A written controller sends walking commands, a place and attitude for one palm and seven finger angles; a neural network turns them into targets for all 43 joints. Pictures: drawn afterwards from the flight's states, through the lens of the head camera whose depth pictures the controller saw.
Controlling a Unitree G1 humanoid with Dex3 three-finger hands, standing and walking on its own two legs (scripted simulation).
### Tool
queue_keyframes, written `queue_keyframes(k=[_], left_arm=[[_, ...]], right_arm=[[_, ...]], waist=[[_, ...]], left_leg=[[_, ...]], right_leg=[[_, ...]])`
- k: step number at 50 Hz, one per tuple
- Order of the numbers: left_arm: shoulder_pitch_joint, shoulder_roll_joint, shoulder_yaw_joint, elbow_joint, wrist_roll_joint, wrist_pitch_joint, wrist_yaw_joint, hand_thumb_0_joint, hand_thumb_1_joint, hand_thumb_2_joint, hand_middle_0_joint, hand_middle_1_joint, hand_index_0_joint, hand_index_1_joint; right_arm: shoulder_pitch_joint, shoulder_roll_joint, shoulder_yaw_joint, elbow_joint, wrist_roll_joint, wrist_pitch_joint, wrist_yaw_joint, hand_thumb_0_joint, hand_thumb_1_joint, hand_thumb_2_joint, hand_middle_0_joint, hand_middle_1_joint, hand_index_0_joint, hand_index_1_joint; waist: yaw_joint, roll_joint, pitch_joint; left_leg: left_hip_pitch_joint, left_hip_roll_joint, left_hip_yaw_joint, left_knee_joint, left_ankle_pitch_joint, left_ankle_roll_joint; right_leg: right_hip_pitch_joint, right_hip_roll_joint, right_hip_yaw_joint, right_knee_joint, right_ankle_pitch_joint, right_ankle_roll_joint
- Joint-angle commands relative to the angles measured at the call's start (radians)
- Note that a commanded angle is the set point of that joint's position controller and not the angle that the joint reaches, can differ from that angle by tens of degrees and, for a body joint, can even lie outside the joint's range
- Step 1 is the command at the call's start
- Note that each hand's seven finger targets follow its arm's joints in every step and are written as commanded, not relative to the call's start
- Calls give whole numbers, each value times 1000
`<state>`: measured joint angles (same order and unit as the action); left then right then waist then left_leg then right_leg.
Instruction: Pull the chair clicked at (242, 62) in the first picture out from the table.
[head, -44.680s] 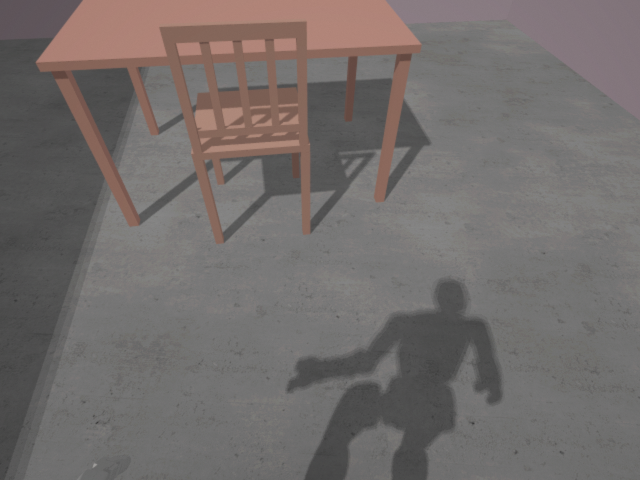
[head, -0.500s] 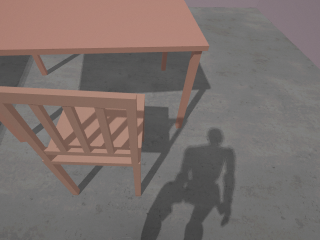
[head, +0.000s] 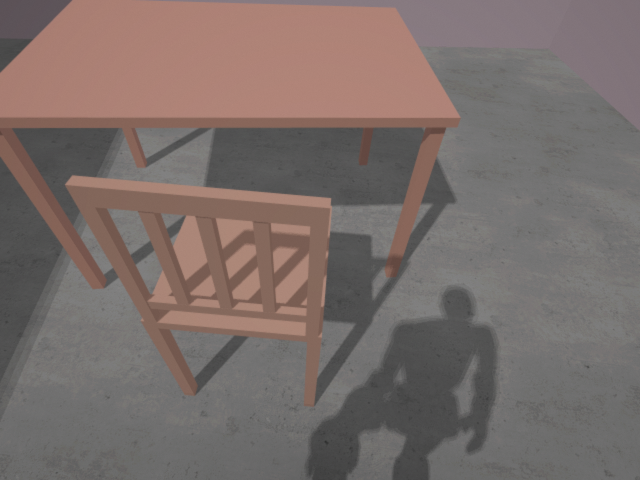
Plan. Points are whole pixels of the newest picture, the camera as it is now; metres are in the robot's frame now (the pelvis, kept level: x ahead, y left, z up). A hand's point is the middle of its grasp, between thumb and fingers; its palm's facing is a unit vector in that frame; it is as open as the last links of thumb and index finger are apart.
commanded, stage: come to a stop and stand still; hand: left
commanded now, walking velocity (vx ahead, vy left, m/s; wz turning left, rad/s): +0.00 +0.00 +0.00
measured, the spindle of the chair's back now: (217, 265) +0.47 +0.22 -0.09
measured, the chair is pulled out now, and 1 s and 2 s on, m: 0.29 0.29 0.29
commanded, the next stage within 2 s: look again from close up in 0.04 s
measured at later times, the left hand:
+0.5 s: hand out of the picture -0.01 +0.13 -0.18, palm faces +0.01 -0.99 -0.15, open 7.4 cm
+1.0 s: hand out of the picture +0.03 +0.12 -0.17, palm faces -0.01 -0.98 -0.18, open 7.4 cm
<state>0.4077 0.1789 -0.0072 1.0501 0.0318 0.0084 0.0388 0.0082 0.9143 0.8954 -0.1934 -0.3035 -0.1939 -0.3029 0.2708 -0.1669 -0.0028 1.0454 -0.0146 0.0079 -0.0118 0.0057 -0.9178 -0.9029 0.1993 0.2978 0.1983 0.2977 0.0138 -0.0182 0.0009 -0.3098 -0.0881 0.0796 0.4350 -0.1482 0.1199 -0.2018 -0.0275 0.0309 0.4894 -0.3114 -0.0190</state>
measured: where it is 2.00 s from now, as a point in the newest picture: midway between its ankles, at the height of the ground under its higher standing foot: outside the picture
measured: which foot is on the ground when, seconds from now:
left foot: down 0.00-1.00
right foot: down 0.00-1.00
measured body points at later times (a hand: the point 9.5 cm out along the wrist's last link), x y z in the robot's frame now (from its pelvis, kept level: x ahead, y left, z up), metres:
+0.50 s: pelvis +0.02 -0.03 +0.00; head +0.03 -0.01 +0.45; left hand -0.01 +0.18 -0.16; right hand +0.04 -0.26 -0.15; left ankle +0.06 +0.04 -0.74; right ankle -0.03 -0.16 -0.74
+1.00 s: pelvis +0.04 -0.05 +0.00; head +0.05 -0.04 +0.45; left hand +0.03 +0.17 -0.16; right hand +0.04 -0.27 -0.15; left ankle +0.06 +0.04 -0.74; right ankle -0.03 -0.16 -0.74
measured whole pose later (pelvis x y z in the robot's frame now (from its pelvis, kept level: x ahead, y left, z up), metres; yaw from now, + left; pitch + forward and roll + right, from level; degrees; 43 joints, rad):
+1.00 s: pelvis +0.04 -0.05 +0.00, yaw +0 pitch +0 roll +1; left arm 0.33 0.16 -0.03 1.08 0.01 -0.02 0.04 0.01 0.91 0.90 -0.20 -0.30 -0.20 -0.30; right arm 0.27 -0.15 0.02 1.14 -0.01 -0.02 -0.03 0.00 -0.91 -0.90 0.20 0.30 0.20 0.30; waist 0.00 -0.02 0.01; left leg -0.22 -0.04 0.06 0.43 -0.21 0.05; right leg -0.09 0.02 0.02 0.42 -0.33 -0.02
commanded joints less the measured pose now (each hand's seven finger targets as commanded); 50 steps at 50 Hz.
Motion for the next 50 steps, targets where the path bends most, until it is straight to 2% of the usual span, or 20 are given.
queue_keyframes(k=[1,5,6,9,11,14,15,16,20,21,25,26,28,30,31,39,41,44,46,50], left_arm=[[89,59,4,-12,-4,-19,2,0,900,900,-200,-300,-200,-300],[118,60,-2,17,-5,-21,4,0,900,900,-200,-300,-200,-300],[113,63,-3,17,-4,-21,4,0,900,900,-200,-300,-200,-300],[126,57,-7,34,-6,-27,5,0,900,900,-200,-300,-200,-300],[115,58,-8,34,-6,-26,5,0,900,900,-200,-300,-200,-300],[125,56,-9,44,-8,-28,7,0,900,900,-200,-300,-200,-300],[123,56,-9,44,-9,-29,7,0,900,900,-200,-300,-200,-300],[114,57,-9,40,-8,-30,7,0,900,900,-200,-300,-200,-300],[97,60,-9,40,-13,-33,9,0,900,900,-200,-300,-200,-300],[86,62,-9,36,-12,-32,9,0,900,900,-200,-300,-200,-300],[70,68,-6,30,-15,-32,10,0,900,900,-200,-300,-200,-300],[61,65,-5,23,-15,-31,9,0,900,900,-200,-300,-200,-300],[56,70,-5,24,-16,-32,10,0,900,900,-200,-300,-200,-300],[48,73,-4,21,-18,-33,10,0,900,900,-200,-300,-200,-300],[38,75,-3,14,-17,-32,10,0,900,900,-200,-300,-200,-300],[22,81,1,9,-22,-34,11,0,900,900,-200,-300,-200,-300],[19,81,1,6,-21,-35,11,0,900,900,-200,-300,-200,-300],[20,81,2,9,-23,-36,12,0,900,900,-200,-300,-200,-300],[17,81,2,10,-21,-35,12,0,900,900,-200,-300,-200,-300],[19,81,2,14,-22,-35,12,0,900,900,-200,-300,-200,-300]], right_arm=[[20,-125,-19,-35,7,-20,-5,0,-900,-900,200,300,200,300],[22,-134,-17,-20,9,-23,-6,0,-900,-900,200,300,200,300],[16,-132,-16,-16,11,-23,-6,0,-900,-900,200,300,200,300],[21,-126,-13,-9,11,-28,-7,0,-900,-900,200,300,200,300],[17,-120,-11,-1,14,-28,-7,0,-900,-900,200,300,200,300],[25,-120,-9,4,12,-33,-9,0,-900,-900,200,300,200,300],[26,-118,-9,6,12,-35,-10,0,-900,-900,200,300,200,300],[18,-113,-6,8,15,-35,-10,0,-900,-900,200,300,200,300],[36,-110,-3,16,12,-41,-12,0,-900,-900,200,300,200,300],[30,-105,-1,21,14,-40,-12,0,-900,-900,200,300,200,300],[45,-106,1,26,10,-42,-14,0,-900,-900,200,300,200,300],[36,-101,3,29,12,-42,-14,0,-900,-900,200,300,200,300],[43,-102,5,31,10,-45,-15,0,-900,-900,200,300,200,300],[48,-103,5,35,9,-45,-16,0,-900,-900,200,300,200,300],[41,-99,6,37,12,-43,-15,0,-900,-900,200,300,200,300],[49,-101,7,48,9,-47,-18,0,-900,-900,200,300,200,300],[45,-98,8,50,11,-46,-19,0,-900,-900,200,300,200,300],[51,-99,8,52,10,-46,-20,0,-900,-900,200,300,200,300],[36,-97,8,54,11,-43,-20,0,-900,-900,200,300,200,300],[43,-100,9,57,11,-44,-21,0,-900,-900,200,300,200,300]], waist=[[-4,19,67],[-7,40,42],[-6,38,63],[-7,12,45],[-10,5,78],[-7,20,46],[-6,15,42],[-6,-1,74],[-10,0,44],[-9,-8,69],[-10,6,52],[-6,4,81],[-7,7,57],[-7,0,47],[-6,-12,75],[-8,4,25],[-6,-4,46],[-9,-13,27],[-7,-8,62],[-11,0,38]], left_leg=[[47,211,-276,-227,-336,-45],[86,212,-277,-228,-324,-52],[79,212,-274,-229,-310,-48],[92,203,-253,-200,-253,-48],[85,198,-244,-197,-229,-49],[107,195,-240,-183,-189,-51],[111,194,-233,-173,-161,-50],[100,192,-222,-164,-137,-46],[128,184,-203,-125,-35,-50],[118,185,-194,-121,-21,-48],[123,183,-191,-108,6,-52],[109,184,-186,-110,13,-49],[123,182,-185,-93,61,-52],[130,182,-178,-85,73,-54],[116,181,-175,-83,78,-52],[156,184,-166,-62,152,-57],[147,183,-162,-58,159,-56],[163,183,-159,-54,173,-59],[153,182,-153,-56,163,-60],[169,182,-158,-59,170,-62]], right_leg=[[-73,-22,21,-86,-34,-25],[-79,-28,20,-82,-27,-15],[-81,-31,17,-92,-15,-14],[-64,-45,31,-108,15,-12],[-75,-46,33,-120,19,-11],[-60,-52,32,-113,39,-7],[-55,-56,33,-117,52,-7],[-57,-58,36,-133,64,-7],[-43,-65,44,-130,92,-8],[-47,-63,44,-138,98,-9],[-31,-66,47,-132,101,-11],[-36,-65,45,-141,105,-12],[-20,-69,52,-133,134,-12],[-13,-71,54,-134,139,-13],[-16,-68,51,-142,145,-14],[12,-69,63,-130,195,-16],[11,-70,63,-138,211,-15],[22,-71,67,-135,232,-16],[8,-70,67,-144,234,-15],[20,-70,70,-141,232,-16]])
